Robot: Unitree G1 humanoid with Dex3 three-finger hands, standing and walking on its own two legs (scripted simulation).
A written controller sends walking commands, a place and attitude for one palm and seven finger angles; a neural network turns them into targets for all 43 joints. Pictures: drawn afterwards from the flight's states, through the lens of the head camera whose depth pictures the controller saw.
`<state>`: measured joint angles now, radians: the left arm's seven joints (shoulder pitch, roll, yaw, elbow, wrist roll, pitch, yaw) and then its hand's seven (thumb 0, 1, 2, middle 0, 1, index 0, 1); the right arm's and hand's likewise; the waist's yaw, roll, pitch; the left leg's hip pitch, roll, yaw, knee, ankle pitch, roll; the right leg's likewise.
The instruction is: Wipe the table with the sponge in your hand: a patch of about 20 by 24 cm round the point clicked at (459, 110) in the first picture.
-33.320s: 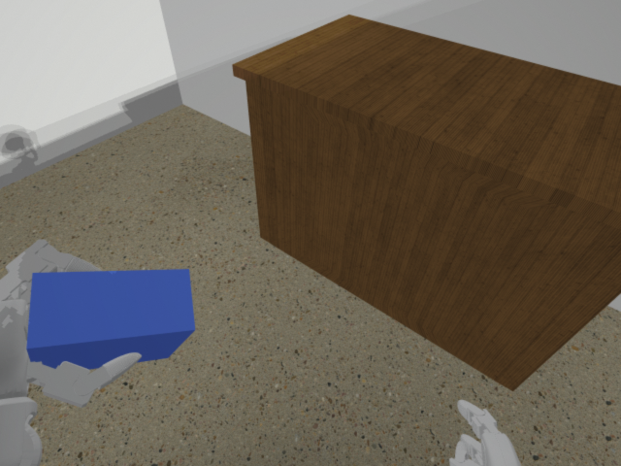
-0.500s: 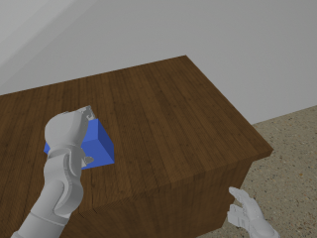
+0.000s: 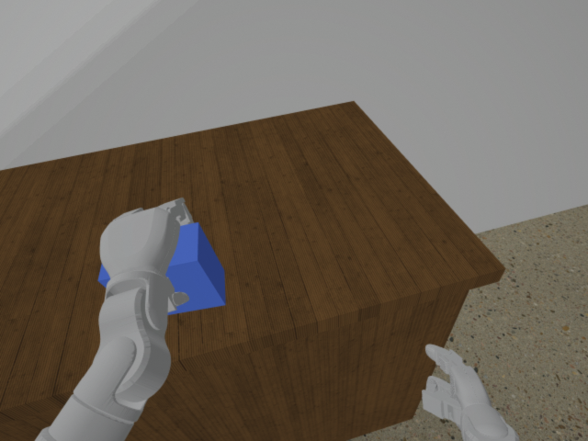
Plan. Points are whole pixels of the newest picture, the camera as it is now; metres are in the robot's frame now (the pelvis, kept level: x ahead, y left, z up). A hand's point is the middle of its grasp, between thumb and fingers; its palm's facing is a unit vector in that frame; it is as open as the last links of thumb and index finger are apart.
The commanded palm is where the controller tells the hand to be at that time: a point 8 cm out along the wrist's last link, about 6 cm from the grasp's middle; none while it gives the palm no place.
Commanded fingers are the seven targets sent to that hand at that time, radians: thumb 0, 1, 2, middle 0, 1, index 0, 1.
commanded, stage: slide across to the third lane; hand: left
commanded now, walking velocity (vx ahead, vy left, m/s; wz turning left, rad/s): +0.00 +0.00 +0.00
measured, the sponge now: (175, 282) +0.29 +0.22 +0.08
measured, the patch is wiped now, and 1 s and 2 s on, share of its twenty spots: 0.90 0.95 1.00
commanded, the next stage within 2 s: wipe forward along the third lane in 0.40 s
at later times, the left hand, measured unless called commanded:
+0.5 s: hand (222, 253) +0.30 +0.15 +0.14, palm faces +0.14 -0.12 -0.98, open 10.3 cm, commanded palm +0.28 +0.14 +0.18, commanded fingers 0.00 0.10 1.30 -1.20 -1.60 -1.20 -1.60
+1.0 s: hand (235, 228) +0.35 +0.14 +0.14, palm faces +0.04 -0.07 -1.00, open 10.3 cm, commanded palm +0.33 +0.15 +0.16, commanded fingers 0.00 0.10 1.30 -1.20 -1.60 -1.20 -1.60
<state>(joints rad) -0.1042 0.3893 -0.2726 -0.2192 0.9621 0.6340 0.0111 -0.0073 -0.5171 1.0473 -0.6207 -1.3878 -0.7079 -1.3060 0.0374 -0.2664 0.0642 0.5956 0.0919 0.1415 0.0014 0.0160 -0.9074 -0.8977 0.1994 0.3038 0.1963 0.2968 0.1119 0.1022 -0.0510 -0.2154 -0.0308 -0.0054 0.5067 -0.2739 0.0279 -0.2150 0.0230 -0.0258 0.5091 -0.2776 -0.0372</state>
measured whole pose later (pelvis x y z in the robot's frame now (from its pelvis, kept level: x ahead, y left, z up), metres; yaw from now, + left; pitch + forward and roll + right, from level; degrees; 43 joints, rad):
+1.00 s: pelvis -0.01 -0.05 +0.00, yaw -1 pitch +0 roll +2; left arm -0.50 0.31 -0.31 0.33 0.95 0.61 -0.05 0.00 -0.55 1.05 -0.68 -1.33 -0.77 -1.25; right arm 0.06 -0.29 0.06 0.69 0.09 0.13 -0.04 0.02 -0.91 -0.90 0.20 0.30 0.20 0.30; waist 0.06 0.10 -0.09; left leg -0.23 0.01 -0.02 0.45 -0.23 0.00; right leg -0.25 0.07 -0.04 0.49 -0.24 -0.10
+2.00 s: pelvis +0.00 -0.03 +0.00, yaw -1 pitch +7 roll +0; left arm -0.89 0.40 -0.19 0.92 0.99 0.37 0.01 0.03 -0.56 1.06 -0.70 -1.31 -0.75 -1.29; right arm 0.18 -0.29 0.04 0.72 0.08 0.12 -0.07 0.01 -0.91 -0.90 0.20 0.30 0.20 0.30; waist -0.02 0.07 -0.11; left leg -0.36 0.01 -0.01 0.46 -0.22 0.00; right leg -0.36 0.07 -0.03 0.45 -0.21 -0.08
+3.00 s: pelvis +0.03 +0.02 +0.00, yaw +0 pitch +4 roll -1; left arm -0.62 0.23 -0.41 0.42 0.99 0.69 0.04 0.00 -0.51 1.06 -0.63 -1.39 -0.68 -1.37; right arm 0.02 -0.25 0.06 0.64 0.09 0.23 0.05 0.01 -0.91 -0.90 0.20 0.30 0.20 0.30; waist 0.07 0.06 -0.15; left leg -0.26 -0.05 -0.01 0.49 -0.30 0.06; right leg -0.24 0.01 -0.02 0.46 -0.29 -0.01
